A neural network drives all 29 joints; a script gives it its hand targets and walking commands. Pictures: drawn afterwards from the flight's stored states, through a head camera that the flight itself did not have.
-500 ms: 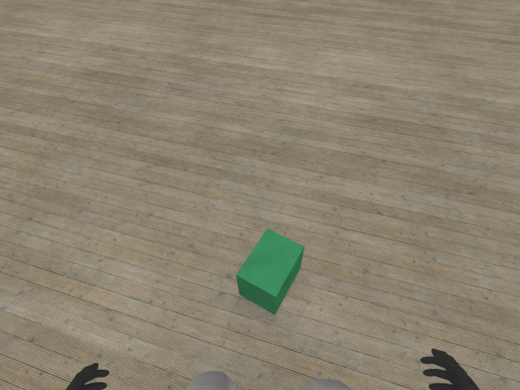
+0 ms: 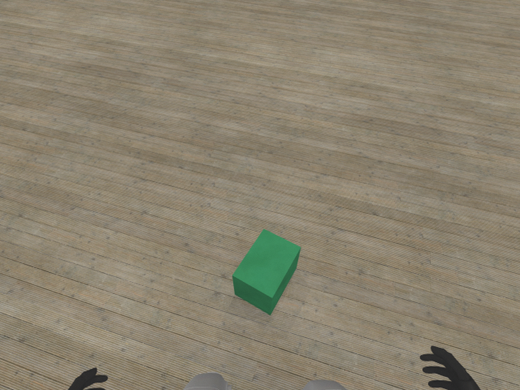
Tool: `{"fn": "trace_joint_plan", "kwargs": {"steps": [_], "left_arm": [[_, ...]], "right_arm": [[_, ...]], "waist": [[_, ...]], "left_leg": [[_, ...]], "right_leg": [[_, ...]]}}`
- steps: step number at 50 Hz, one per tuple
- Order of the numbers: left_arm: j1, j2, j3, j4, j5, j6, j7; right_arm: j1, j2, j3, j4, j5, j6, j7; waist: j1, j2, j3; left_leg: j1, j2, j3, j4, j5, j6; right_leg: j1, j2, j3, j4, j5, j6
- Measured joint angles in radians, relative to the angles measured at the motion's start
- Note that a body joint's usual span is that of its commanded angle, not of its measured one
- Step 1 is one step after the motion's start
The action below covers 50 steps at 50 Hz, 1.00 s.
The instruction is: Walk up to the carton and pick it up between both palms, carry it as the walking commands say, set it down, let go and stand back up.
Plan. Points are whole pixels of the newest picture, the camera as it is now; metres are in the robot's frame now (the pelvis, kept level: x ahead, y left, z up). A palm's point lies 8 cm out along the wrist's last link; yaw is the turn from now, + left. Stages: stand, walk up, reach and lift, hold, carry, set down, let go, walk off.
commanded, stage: walk up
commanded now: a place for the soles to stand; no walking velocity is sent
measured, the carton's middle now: (267, 271) +0.59 -0.02 -0.65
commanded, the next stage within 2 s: none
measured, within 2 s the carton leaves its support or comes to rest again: neither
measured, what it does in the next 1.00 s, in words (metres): steps to the left, turning right: left foot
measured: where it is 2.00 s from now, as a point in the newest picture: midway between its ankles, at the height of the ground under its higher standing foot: outside the picture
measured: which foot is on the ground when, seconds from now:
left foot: down 0.00-0.16, up 0.18-0.48, down 0.50-1.00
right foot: down 0.00-0.52, up 0.54-1.00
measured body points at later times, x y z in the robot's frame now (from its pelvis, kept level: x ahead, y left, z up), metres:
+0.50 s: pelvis +0.03 +0.11 -0.01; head +0.07 +0.08 +0.43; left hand +0.09 +0.44 -0.09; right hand +0.22 -0.19 -0.10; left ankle +0.13 +0.21 -0.70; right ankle +0.00 -0.12 -0.70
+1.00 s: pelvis +0.08 +0.22 +0.02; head +0.10 +0.21 +0.47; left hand +0.26 +0.50 -0.08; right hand +0.04 -0.09 -0.08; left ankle +0.14 +0.22 -0.70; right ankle +0.09 +0.07 -0.69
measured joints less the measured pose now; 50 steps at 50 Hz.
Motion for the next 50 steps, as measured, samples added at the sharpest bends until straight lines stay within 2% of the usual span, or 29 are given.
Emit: {"fn": "trace_joint_plan", "kwargs": {"steps": [5,8,11,13,16,21,25,27,28,31,33,37,42,47,49,50], "left_arm": [[0.0,0.0,0.0,0.0,0.0,0.002,0.0],[0.015,0.0,0.0,0.015,0.0,-0.01,0.023],[0.062,0.003,0.0,0.022,0.0,-0.034,0.046],[0.088,0.003,0.0,0.027,0.0,-0.042,0.063],[0.112,0.003,0.0,0.026,0.0,-0.046,0.08],[0.119,0.004,0.0,0.026,0.0,-0.049,0.1],[0.119,0.013,0.0,0.026,0.0,-0.048,0.111],[0.113,0.015,0.0,0.027,0.0,-0.046,0.115],[0.106,0.015,0.0,0.027,0.0,-0.041,0.12],[0.097,0.017,0.0,0.027,0.0,-0.018,0.123],[0.098,0.018,0.0,0.029,0.0,-0.002,0.123],[0.098,0.018,0.0,0.043,0.0,0.008,0.118],[0.097,0.019,0.0,0.043,0.0,0.011,0.097],[0.098,0.019,0.0,0.043,0.0,0.011,0.092],[0.099,0.02,0.0,0.042,0.0,0.01,0.092],[0.099,0.025,0.004,0.042,0.0,0.009,0.092]], "right_arm": [[-0.013,0.0,0.0,0.007,0.0,-0.012,0.0],[-0.012,-0.01,0.0,-0.031,0.0,0.019,0.008],[-0.038,-0.012,0.0,-0.078,-0.001,0.056,0.023],[-0.068,-0.017,-0.001,-0.121,-0.001,0.067,0.03],[-0.113,-0.027,-0.007,-0.165,-0.001,0.071,0.038],[-0.167,-0.032,-0.014,-0.2,-0.001,0.084,0.045],[-0.167,-0.033,-0.02,-0.208,-0.001,0.083,0.052],[-0.15,-0.033,-0.022,-0.207,-0.001,0.069,0.052],[-0.134,-0.033,-0.022,-0.201,-0.001,0.066,0.052],[-0.071,-0.033,-0.022,-0.173,-0.001,0.069,0.052],[-0.018,-0.033,-0.023,-0.172,-0.001,0.074,0.052],[0.065,-0.032,-0.029,-0.172,-0.001,0.078,0.052],[0.121,-0.032,-0.03,-0.172,-0.001,0.078,0.052],[0.141,-0.032,-0.03,-0.17,-0.001,0.078,0.052],[0.146,-0.032,-0.03,-0.17,-0.001,0.081,0.052],[0.146,-0.032,-0.03,-0.171,-0.001,0.084,0.052]], "waist": [[0.0,0.002,0.001],[0.0,0.027,-0.007],[0.002,0.045,-0.007],[0.002,0.058,0.008],[0.001,0.086,0.032],[0.013,0.126,0.069],[0.013,0.136,0.068],[-0.001,0.135,0.087],[-0.005,0.133,0.1],[-0.011,0.099,0.124],[-0.015,0.076,0.13],[-0.024,0.058,0.11],[-0.053,0.06,0.044],[-0.084,0.064,0.01],[-0.086,0.074,0.008],[-0.082,0.073,0.014]], "left_leg": [[0.003,-0.002,0.002,-0.004,-0.001,0.0],[-0.009,0.016,0.002,0.035,-0.042,0.023],[-0.062,0.017,0.003,0.208,-0.144,0.026],[-0.107,0.017,0.003,0.302,-0.14,0.026],[-0.161,0.018,0.002,0.35,-0.113,0.026],[-0.185,0.018,0.002,0.296,-0.134,0.026],[-0.154,0.018,0.0,0.138,-0.116,0.026],[-0.146,0.015,0.02,0.126,0.03,0.03],[-0.141,0.014,0.032,0.144,0.037,0.04],[-0.091,0.014,0.075,0.101,0.014,0.054],[-0.044,0.014,0.103,0.032,0.03,0.057],[0.031,0.013,0.157,-0.091,0.072,0.097],[0.059,0.013,0.221,-0.188,0.101,0.111],[0.071,0.013,0.278,-0.215,0.098,0.139],[0.08,0.012,0.291,-0.22,0.096,0.134],[0.076,0.012,0.293,-0.191,0.083,0.089]], "right_leg": [[0.0,-0.002,0.002,0.0,0.001,0.0],[0.0,0.017,0.002,0.003,-0.007,0.0],[0.001,0.028,0.021,0.003,-0.008,0.0],[0.001,0.024,0.042,0.003,-0.007,0.0],[0.001,0.011,0.07,0.003,-0.006,0.001],[0.001,-0.014,0.121,0.002,-0.012,0.003],[-0.001,-0.048,0.152,0.01,-0.033,0.006],[-0.041,-0.05,0.162,0.13,-0.05,0.006],[-0.072,-0.038,0.161,0.219,-0.063,0.006],[-0.145,-0.001,0.13,0.343,-0.012,0.006],[-0.162,0.017,0.09,0.345,0.033,0.006],[-0.163,0.026,-0.007,0.33,0.055,0.006],[-0.163,0.035,-0.032,0.229,0.041,0.006],[-0.155,0.014,-0.034,0.125,0.029,0.006],[-0.101,0.004,-0.059,-0.023,0.061,0.006],[-0.047,-0.003,-0.073,-0.132,0.086,-0.011]]}}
